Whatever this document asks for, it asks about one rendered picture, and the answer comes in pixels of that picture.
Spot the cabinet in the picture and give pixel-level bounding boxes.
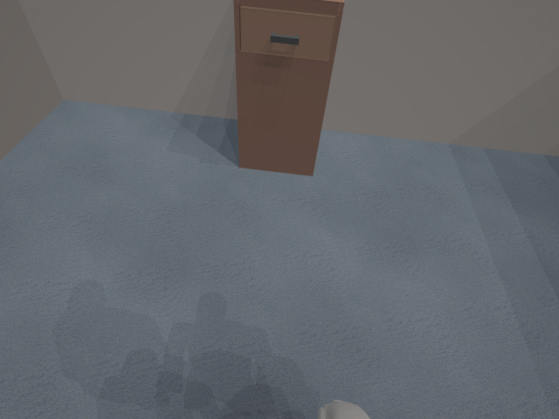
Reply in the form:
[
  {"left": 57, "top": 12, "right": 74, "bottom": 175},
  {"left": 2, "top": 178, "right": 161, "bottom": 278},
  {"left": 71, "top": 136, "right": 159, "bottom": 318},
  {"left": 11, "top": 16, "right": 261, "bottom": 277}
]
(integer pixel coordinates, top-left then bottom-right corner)
[{"left": 233, "top": 0, "right": 345, "bottom": 176}]

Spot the handle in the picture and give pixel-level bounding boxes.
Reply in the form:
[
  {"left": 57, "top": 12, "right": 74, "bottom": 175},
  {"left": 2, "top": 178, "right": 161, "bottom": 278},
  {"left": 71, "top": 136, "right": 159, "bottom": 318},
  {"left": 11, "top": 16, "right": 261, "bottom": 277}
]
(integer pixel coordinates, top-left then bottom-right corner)
[{"left": 271, "top": 32, "right": 300, "bottom": 45}]

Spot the robot right thigh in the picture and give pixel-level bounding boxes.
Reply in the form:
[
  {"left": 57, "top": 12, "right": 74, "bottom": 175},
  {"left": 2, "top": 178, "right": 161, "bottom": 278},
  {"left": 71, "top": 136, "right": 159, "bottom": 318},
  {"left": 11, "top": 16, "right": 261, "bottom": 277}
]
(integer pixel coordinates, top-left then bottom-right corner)
[{"left": 318, "top": 401, "right": 369, "bottom": 419}]

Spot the drawer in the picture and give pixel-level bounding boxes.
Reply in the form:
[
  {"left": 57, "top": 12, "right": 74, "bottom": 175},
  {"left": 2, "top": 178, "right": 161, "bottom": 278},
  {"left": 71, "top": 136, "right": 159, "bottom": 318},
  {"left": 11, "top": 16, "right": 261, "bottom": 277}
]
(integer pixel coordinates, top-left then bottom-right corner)
[{"left": 240, "top": 6, "right": 335, "bottom": 59}]

